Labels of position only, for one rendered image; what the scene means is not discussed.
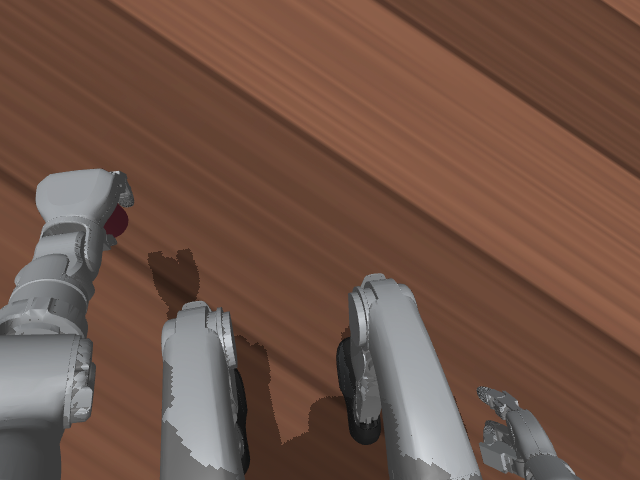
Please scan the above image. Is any right robot hand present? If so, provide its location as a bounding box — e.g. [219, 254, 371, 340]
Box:
[477, 386, 558, 479]

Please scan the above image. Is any right robot arm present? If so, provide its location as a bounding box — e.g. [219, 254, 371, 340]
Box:
[524, 455, 582, 480]

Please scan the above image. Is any left robot foot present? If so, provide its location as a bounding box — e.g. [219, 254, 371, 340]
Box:
[234, 368, 250, 475]

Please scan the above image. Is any left robot hand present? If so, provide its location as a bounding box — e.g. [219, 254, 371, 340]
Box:
[36, 168, 134, 251]

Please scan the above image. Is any tin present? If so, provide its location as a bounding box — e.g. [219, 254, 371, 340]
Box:
[103, 204, 128, 238]

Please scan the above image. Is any right robot foot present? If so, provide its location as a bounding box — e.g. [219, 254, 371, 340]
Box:
[336, 337, 381, 445]

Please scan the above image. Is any left robot arm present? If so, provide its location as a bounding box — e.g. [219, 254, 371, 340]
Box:
[0, 216, 104, 480]

